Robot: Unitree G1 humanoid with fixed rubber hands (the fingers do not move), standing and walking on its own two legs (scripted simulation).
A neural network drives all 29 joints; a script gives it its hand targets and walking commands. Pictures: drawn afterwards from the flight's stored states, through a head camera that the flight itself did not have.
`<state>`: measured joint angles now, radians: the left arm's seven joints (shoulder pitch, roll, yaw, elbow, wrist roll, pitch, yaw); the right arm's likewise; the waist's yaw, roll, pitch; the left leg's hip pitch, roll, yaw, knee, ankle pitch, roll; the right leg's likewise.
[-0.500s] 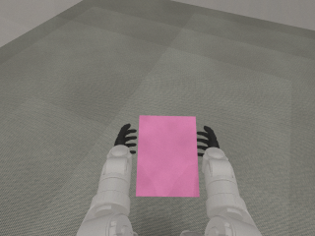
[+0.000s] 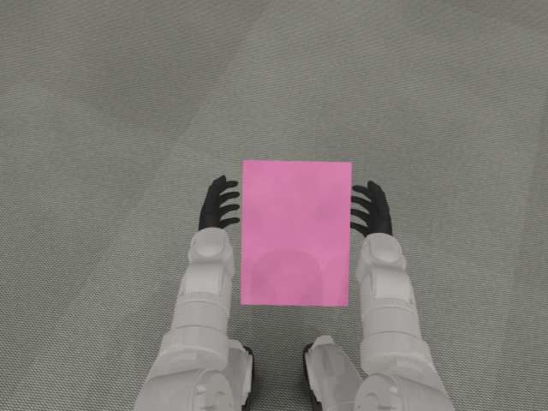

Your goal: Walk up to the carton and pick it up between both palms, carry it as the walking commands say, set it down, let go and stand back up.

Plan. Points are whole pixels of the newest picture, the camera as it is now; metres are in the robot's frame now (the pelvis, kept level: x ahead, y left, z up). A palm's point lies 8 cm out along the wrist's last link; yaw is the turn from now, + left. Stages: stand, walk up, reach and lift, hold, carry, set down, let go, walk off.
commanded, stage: set down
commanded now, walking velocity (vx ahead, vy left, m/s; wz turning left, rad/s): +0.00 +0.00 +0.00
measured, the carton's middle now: (292, 228) +0.40 -0.04 -0.14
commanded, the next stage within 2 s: none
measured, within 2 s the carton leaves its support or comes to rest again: neither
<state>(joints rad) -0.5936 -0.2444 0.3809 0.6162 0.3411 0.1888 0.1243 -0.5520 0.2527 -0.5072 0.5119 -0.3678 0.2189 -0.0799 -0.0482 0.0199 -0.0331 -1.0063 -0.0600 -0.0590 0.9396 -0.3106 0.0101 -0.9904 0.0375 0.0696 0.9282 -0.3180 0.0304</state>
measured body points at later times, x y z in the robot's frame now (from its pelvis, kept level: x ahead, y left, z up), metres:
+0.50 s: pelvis -0.01 +0.00 -0.08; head +0.19 +0.00 +0.33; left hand +0.43 +0.09 -0.14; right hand +0.39 -0.16 -0.14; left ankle +0.07 +0.11 -0.67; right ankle +0.06 -0.13 -0.67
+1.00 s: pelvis -0.02 +0.01 -0.14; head +0.23 +0.02 +0.23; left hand +0.47 +0.08 -0.23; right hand +0.42 -0.16 -0.23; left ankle +0.07 +0.11 -0.67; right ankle +0.06 -0.13 -0.67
